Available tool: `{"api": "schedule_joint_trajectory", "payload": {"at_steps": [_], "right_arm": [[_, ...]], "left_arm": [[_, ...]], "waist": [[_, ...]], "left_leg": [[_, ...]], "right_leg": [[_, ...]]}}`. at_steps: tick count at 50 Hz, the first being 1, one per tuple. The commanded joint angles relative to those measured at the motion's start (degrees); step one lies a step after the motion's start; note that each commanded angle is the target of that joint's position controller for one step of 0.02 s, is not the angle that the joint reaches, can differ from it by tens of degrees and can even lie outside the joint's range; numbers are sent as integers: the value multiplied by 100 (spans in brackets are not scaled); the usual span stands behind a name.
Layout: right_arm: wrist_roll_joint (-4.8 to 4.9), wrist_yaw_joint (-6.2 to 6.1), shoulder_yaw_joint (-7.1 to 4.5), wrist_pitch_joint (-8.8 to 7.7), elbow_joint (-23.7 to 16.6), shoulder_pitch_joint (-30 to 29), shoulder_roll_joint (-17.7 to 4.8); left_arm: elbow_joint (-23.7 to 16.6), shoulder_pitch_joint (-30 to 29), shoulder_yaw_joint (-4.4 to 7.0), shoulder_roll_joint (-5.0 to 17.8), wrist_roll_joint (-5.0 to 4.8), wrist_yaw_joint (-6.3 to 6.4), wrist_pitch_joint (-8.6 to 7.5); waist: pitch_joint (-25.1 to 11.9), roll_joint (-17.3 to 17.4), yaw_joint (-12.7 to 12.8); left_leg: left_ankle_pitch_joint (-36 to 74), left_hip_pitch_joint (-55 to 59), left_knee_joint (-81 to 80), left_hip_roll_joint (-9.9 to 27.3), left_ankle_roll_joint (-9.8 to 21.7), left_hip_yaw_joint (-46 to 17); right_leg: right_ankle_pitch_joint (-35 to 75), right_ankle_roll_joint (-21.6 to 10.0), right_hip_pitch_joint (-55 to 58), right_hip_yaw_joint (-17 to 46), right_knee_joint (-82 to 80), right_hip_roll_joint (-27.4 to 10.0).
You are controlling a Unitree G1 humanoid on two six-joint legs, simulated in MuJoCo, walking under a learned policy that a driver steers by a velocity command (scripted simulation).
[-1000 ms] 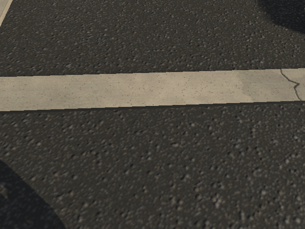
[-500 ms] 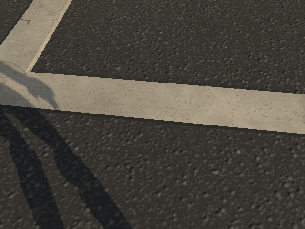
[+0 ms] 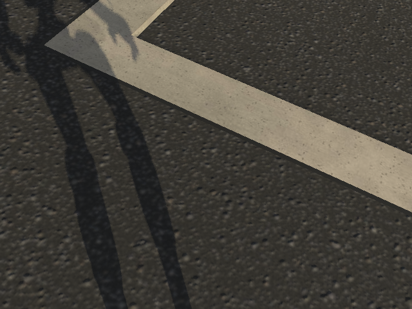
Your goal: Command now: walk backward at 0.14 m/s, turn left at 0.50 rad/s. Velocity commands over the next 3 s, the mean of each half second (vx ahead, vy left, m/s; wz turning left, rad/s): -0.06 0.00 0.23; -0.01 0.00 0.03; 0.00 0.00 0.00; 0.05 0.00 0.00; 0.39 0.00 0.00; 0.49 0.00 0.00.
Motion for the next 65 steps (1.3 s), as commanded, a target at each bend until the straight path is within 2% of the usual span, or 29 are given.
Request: {"api": "schedule_joint_trajectory", "payload": {"at_steps": [1, 4, 7, 11, 13, 14, 15, 16, 17, 18, 19, 20, 21, 22, 23, 25, 27, 28, 29, 30, 31, 32, 33, 34, 35, 38, 43, 51, 65], "right_arm": [[10, -123, -167, -66, -400, -55, -774], [-63, -135, -176, -41, -398, -79, -821], [-87, -91, -232, -5, -336, -82, -953], [8, -78, -259, 65, -177, 13, -947], [93, -104, -241, 82, -115, -47, -824], [91, -98, -236, 64, -65, 43, -742], [30, -60, -198, 39, 17, 265, -493], [88, -59, -349, -65, -279, -245, -763], [112, -94, -451, -90, -162, -342, -1039], [76, -95, -471, -68, 47, -83, -995], [0, -121, -429, -9, 290, 205, -757], [-36, -130, -407, 30, 417, 421, -650], [-29, -127, -379, 30, 502, 473, -529], [-2, -119, -343, 15, 537, 444, -426], [18, -108, -294, -5, 525, 330, -322], [20, -72, -176, -56, 422, -84, -162], [65, -51, -138, -97, 387, -183, -202], [82, -50, -139, -111, 454, -11, -252], [66, -54, -141, -125, 564, 230, -314], [33, -76, -174, -118, 659, 412, -492], [-6, -129, -234, -95, 698, 599, -822], [39, -127, -281, -64, 832, 682, -966], [36, -93, -235, -44, 891, 744, -648], [-15, -81, -180, -33, 945, 712, -439], [-44, -83, -165, -28, 953, 595, -407], [-47, -100, -152, -64, 1034, 470, -402], [-37, -112, -110, -140, 1210, 375, -378], [-27, -93, -41, -218, 1532, 350, -300], [-11, -90, 66, -215, 2017, 467, -145]], "left_arm": [[-336, 131, 54, 361, -63, 9, -45], [-249, 323, 49, 363, -82, -58, -59], [-117, 629, 31, 364, -70, -185, -120], [128, 1121, 12, 331, -47, -345, -200], [380, 1594, -29, 158, 32, -386, -238], [415, 1714, -38, 226, 129, -388, -251], [319, 1771, -44, 474, 224, -385, -268], [108, 1130, 66, 1058, 408, -440, -342], [-69, 608, 46, 1013, 460, -395, -455], [-121, 236, -17, 743, 315, -329, -531], [-185, 25, -122, 436, 200, -292, -572], [-186, -36, -218, 183, 120, -280, -603], [-134, 104, -297, -8, 93, -266, -616], [-49, 309, -341, -92, 86, -263, -614], [36, 491, -350, -52, 77, -259, -597], [138, 757, -306, 219, 56, -242, -530], [231, 999, -242, 495, 59, -262, -451], [267, 1027, -236, 515, 27, -286, -427], [317, 1057, -234, 503, -28, -318, -422], [350, 1137, -234, 479, -39, -352, -466], [330, 1233, -260, 400, 52, -420, -571], [326, 1336, -228, 442, 71, -491, -646], [343, 1005, -255, 374, 65, -512, -663], [311, 728, -280, 253, 36, -509, -638], [316, 594, -306, 136, 31, -486, -582], [396, 564, -305, 143, 86, -436, -444], [573, 556, -310, 181, 94, -373, -409], [849, 680, -335, 205, 81, -314, -421], [1190, 1023, -413, 85, 58, -272, -442]], "waist": [[-1245, 1106, -12], [-1084, 1345, -53], [-946, 1431, -76], [-799, 1317, -89], [-691, 1136, 117], [-609, 776, 132], [-761, -408, 42], [-101, -1364, 78], [172, -1001, -3], [218, -879, -164], [137, -784, -258], [157, -740, -276], [96, -634, -236], [38, -601, -159], [-1, -624, -66], [-82, -688, 242], [-155, -751, 394], [-177, -695, 328], [-186, -571, 207], [-282, -441, 185], [-593, 21, 264], [-838, 491, 406], [-931, 405, 143], [-862, 349, 91], [-736, 376, 96], [-400, 379, 128], [-161, 297, 132], [-148, 225, 128], [-166, 199, 112]], "left_leg": [[388, 1656, -767, 1248, 793, -1557], [-1033, 1385, -1064, 1169, 771, -1786], [-1587, 947, -1240, 1131, 768, -1905], [-2014, 681, -1328, 1093, 685, -2100], [-2288, 248, -1137, 736, 376, -1775], [-2351, -136, -598, 402, 103, -1369], [-2380, -756, 1125, -275, -243, -564], [-2562, -967, 1801, -647, -344, -248], [-2098, -801, 2660, -420, -361, -627], [-1643, -820, 3115, -521, -380, -655], [-1410, -718, 3421, -479, -467, -658], [-1237, -730, 3561, -410, -557, -711], [-1163, -609, 3537, -348, -625, -651], [-1116, -563, 3237, -240, -694, -522], [-1087, -569, 2678, -61, -754, -345], [-1196, -286, 1577, 211, -854, 150], [-1551, 131, 802, 156, -866, 433], [-1263, 361, 217, 141, -821, 497], [-291, 760, -561, 179, -736, 469], [461, 1209, -814, 273, -624, 275], [1930, 1825, -394, 568, -491, -31], [2047, 1964, 81, 522, -270, 65], [1606, 1866, 54, 444, -235, 128], [1304, 1748, -51, 438, -258, 109], [1122, 1628, -120, 421, -282, 103], [607, 1346, -189, 358, -309, 145], [111, 1094, -243, 323, -296, 147], [-173, 1001, -242, 257, -269, 198], [-66, 983, -215, 176, -269, 303]], "right_leg": [[298, 52, -219, 223, -528, -100], [123, 79, 389, 81, -1641, -200], [-243, -26, 1238, -106, -2621, -233], [-153, -316, 1847, -305, -3819, -222], [559, -616, 2439, -548, -4945, -156], [448, -796, 2666, -234, -5310, -491], [300, -1167, 2910, 1130, -5712, -1747], [414, -1943, 1193, 2399, -6306, -2794], [-153, -1937, 814, 2164, -6479, -2525], [-89, -1619, 983, 1676, -6435, -2103], [139, -1394, 1193, 1254, -6312, -1798], [573, -1351, 1400, 1053, -6183, -1711], [921, -1348, 1580, 838, -6093, -1604], [1114, -1360, 1860, 698, -6021, -1521], [1281, -1345, 2208, 627, -5926, -1454], [1843, -1316, 2604, 600, -5708, -1416], [2554, -1379, 2688, 712, -5436, -1486], [2874, -1363, 2723, 739, -5295, -1482], [3305, -1266, 2659, 714, -5204, -1446], [3588, -1128, 2562, 700, -5146, -1401], [3589, -951, 2323, 541, -5042, -1238], [3345, -784, 2287, 202, -5141, -909], [2870, -658, 2436, -44, -5020, -746], [2491, -606, 2396, -150, -4973, -681], [2243, -602, 2311, -170, -4976, -664], [1577, -578, 2108, -196, -5060, -611], [1020, -496, 1951, -210, -5103, -577], [812, -450, 1893, -214, -5101, -566], [1022, -460, 1889, -233, -5090, -559]]}}
Next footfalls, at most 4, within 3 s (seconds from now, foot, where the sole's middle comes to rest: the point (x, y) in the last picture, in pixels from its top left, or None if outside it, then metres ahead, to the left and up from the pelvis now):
0.28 right None -0.06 -0.14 -0.78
0.60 left None -0.07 0.11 -0.78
2.54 right None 0.35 -0.09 -0.78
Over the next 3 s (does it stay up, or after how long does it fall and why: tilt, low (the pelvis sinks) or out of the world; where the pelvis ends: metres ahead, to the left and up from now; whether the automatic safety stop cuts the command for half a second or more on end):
stays up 0.41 0.01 0.00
